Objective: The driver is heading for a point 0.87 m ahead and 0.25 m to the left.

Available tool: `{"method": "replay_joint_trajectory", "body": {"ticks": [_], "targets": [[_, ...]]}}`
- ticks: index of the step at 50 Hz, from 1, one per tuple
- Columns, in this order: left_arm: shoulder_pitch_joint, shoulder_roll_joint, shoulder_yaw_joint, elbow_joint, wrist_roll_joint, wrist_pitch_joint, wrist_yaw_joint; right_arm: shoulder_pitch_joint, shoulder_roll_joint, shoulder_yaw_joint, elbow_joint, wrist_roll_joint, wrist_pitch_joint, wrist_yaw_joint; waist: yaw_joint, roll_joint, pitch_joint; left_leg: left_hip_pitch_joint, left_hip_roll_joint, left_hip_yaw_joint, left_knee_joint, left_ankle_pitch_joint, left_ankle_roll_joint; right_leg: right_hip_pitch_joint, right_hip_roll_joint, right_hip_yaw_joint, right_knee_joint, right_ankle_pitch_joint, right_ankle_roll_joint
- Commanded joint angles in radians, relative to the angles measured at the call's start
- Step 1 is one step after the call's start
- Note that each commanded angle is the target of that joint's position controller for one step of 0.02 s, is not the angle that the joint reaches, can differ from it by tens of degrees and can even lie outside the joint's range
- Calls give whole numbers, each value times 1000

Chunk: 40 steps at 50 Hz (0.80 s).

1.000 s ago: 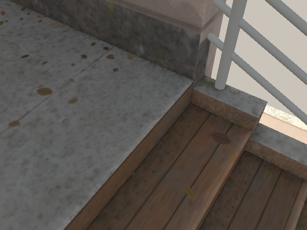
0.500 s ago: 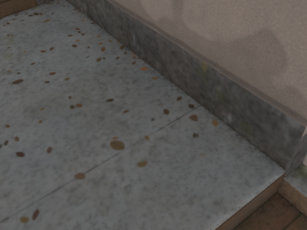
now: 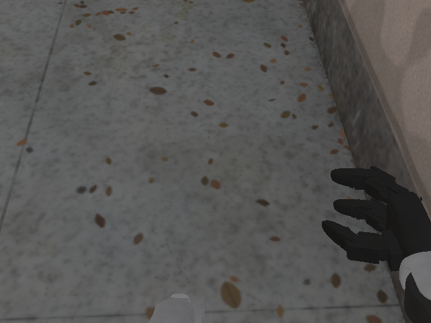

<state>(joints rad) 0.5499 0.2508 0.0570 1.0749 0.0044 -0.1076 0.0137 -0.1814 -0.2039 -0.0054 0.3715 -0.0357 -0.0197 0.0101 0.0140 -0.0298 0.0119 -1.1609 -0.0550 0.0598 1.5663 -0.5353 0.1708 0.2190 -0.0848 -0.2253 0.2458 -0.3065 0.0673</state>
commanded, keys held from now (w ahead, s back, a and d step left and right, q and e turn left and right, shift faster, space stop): w+q+shift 0.12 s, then w+shift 0.50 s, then w+q+shift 0.16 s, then shift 0.22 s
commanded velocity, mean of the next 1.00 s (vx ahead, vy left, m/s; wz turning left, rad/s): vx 0.92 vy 0.00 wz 0.46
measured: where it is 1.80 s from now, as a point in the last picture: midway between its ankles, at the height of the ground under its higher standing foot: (155, 88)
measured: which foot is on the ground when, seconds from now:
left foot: up 0.00-0.00, down 0.02-0.42, up 0.44-0.86, down 0.88-1.00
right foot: down 0.00-0.02, up 0.04-0.40, down 0.42-0.84, up 0.86-1.00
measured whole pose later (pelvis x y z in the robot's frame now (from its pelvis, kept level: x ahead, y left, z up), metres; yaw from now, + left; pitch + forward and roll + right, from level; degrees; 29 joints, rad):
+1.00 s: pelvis +0.95 +0.12 +0.16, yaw +30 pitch +1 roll +1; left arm 0.31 0.20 0.01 0.80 -0.03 -0.10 0.03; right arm 0.26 -0.25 -0.03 0.82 0.01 -0.08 0.02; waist -0.02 0.03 0.03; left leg -0.31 -0.17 0.04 0.49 -0.20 0.16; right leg -0.43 0.02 0.09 1.46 -0.46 0.04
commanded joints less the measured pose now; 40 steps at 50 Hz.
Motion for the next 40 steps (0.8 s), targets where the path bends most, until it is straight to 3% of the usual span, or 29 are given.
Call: {"method": "replay_joint_trajectory", "body": {"ticks": [1,2,3,4,5,6,7,8,9,11,13,14,16,18,19,20,21,22,23,24,25,26,28,31,33,34,35,38,40], "targets": [[-448,395,97,-372,-49,-62,-9,797,-274,-134,191,10,51,27,-459,-65,-421,1256,-121,-144,-395,25,92,-648,-115,101,887,1545,-152],[-467,139,42,-420,-4,-52,-63,530,-354,-146,186,28,49,20,-294,374,-315,1101,-14,-535,-782,-52,224,-873,176,123,1486,93,-92],[-403,92,28,-546,43,-67,-100,421,-333,-132,134,37,66,-10,-158,435,-439,1205,91,-975,-1123,-262,312,-1058,210,308,1745,67,-111],[-411,83,10,-581,65,-67,-101,427,-340,-129,169,47,63,-32,-128,346,-363,1163,122,-1070,-1221,-396,282,-1132,159,339,1794,45,-111],[-415,53,-10,-593,61,-58,-88,450,-299,-123,216,57,35,-33,-111,235,-191,1031,117,-1039,-1225,-247,269,-1202,144,323,1839,-7,-112],[-420,-23,-50,-615,79,-39,-58,468,-270,-111,268,46,7,-37,-58,134,-59,894,83,-930,-1169,-6,244,-1257,112,331,1848,-103,-109],[-352,-41,-71,-607,84,-12,-42,452,-221,-94,279,21,-15,-43,7,52,-1,790,81,-808,-1111,81,235,-1253,85,344,1745,-182,-100],[-303,-21,-64,-593,86,5,-24,449,-161,-69,283,15,-43,-30,37,36,5,738,101,-733,-1101,145,193,-1221,66,351,1634,-253,-106],[-323,10,-60,-588,83,27,-8,412,-150,-57,304,19,-63,-18,81,-9,44,611,67,-622,-1177,147,142,-1138,48,338,1453,-310,-100],[-482,98,-42,-655,34,42,7,374,-182,-62,319,25,-91,-15,71,-7,178,412,34,-467,-1346,319,124,-933,2,244,996,-172,-55],[-436,73,-50,-617,17,33,-16,346,-196,-75,329,47,-103,-17,79,-40,52,385,-62,-303,-1377,316,83,-531,-25,250,651,312,-54],[-363,65,-49,-575,11,31,-31,391,-210,-82,341,49,-108,-11,73,-17,-31,465,-36,-309,-1384,390,90,-413,-6,231,584,439,-62],[-384,60,-35,-569,-2,42,-42,437,-264,-106,354,30,-103,8,46,11,-78,823,7,-288,-1350,641,65,-514,35,198,449,419,-76],[-456,90,-14,-565,1,41,-27,490,-276,-117,356,23,-100,17,-3,85,-92,1046,53,-284,-1265,925,24,-544,59,145,351,370,-91],[-371,117,5,-537,-1,36,-17,488,-284,-121,353,7,-97,15,38,107,-125,1115,73,-283,-1134,1045,-4,-475,75,140,319,324,-97],[-129,187,38,-454,1,35,-8,458,-292,-119,330,-24,-88,12,132,107,-236,1135,65,-272,-857,1119,-26,-295,107,111,325,232,-105],[1,227,56,-420,27,33,9,441,-224,-98,304,-32,-88,5,191,56,-286,926,31,-261,-486,921,-50,-113,17,251,390,18,-113],[61,217,29,-404,46,36,14,408,-10,-34,281,-51,-94,10,170,-236,-206,613,-47,-239,-90,68,-32,-66,-119,436,434,-113,-50],[-82,276,43,-436,72,28,-4,672,-28,-31,235,41,-106,6,-24,-564,-286,343,-148,-287,38,35,-35,73,-273,1127,33,-443,-154],[-229,170,35,-470,61,27,-12,575,-150,-46,273,3,-95,-5,-21,-221,-149,296,-27,-219,8,223,-34,-75,-262,1052,-54,-564,-200],[-252,129,20,-452,32,23,-7,470,-204,-60,266,-19,-84,8,1,-75,-83,357,3,-196,-52,300,-47,-222,-219,886,-3,-446,-238],[-214,129,18,-413,34,15,-13,398,-196,-56,242,-29,-76,14,6,35,-56,380,23,-201,-90,302,-57,-306,-171,773,17,-322,-233],[-150,109,8,-348,34,-5,-11,371,-145,-37,214,-23,-50,35,-20,25,-12,379,62,-200,-194,291,-70,-381,-125,625,22,-190,-224],[-85,101,2,-294,18,-13,-17,285,-128,-21,172,-9,-33,34,-26,-4,67,294,91,-134,-365,325,-90,-373,-104,520,-43,78,-235],[-25,109,0,-260,8,-14,-17,180,-119,-13,154,8,-34,34,9,21,87,296,57,-90,-480,412,-90,-346,-77,372,-85,353,-184],[-38,99,-5,-254,11,-17,-20,159,-96,-6,138,25,-41,40,-7,-63,91,358,54,-91,-588,468,-83,-372,-70,307,-77,512,-150],[-24,96,-6,-235,9,-23,-20,115,-94,-2,132,31,-45,43,5,-34,102,419,39,-36,-666,525,-71,-381,-49,227,-110,608,-113],[28,100,-16,-189,-3,-33,-16,115,-78,1,155,36,-41,47,-7,-49,73,652,-33,105,-793,633,-6,-349,-48,105,-120,1055,-55],[41,141,-12,-176,-13,-30,8,199,-92,-4,188,9,-45,39,-67,-100,27,763,-97,132,-811,580,17,-265,-86,85,26,1426,-53]]}}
